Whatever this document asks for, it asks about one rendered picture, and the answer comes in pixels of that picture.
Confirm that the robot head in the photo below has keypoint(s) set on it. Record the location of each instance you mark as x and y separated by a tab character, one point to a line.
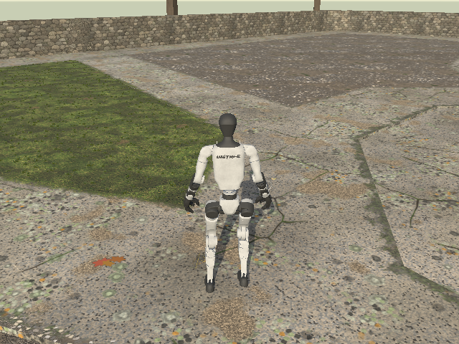
227	124

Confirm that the left robot forearm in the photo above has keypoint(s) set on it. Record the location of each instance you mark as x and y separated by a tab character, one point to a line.
193	187

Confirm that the robot left foot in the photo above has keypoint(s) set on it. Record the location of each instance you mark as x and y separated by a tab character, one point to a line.
209	286

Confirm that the robot left hand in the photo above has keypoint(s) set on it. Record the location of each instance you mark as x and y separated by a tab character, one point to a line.
190	202

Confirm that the robot left upper arm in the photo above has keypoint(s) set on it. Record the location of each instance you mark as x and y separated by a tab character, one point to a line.
202	161

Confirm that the robot right upper arm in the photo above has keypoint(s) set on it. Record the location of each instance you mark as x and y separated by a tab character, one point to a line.
251	151

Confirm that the right robot forearm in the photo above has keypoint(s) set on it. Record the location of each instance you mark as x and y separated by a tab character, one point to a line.
262	186

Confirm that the robot right hand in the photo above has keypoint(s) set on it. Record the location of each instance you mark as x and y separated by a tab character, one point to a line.
261	199

